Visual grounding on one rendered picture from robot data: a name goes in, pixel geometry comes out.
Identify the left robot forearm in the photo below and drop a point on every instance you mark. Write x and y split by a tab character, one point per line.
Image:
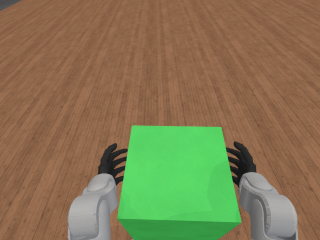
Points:
89	214

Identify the right robot forearm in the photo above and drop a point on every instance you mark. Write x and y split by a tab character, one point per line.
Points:
272	216

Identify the robot left hand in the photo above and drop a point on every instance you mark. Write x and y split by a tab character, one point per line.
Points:
107	162

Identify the carton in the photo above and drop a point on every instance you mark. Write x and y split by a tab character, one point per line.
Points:
177	184

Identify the robot right hand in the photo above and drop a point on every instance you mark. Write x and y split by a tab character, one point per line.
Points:
245	163

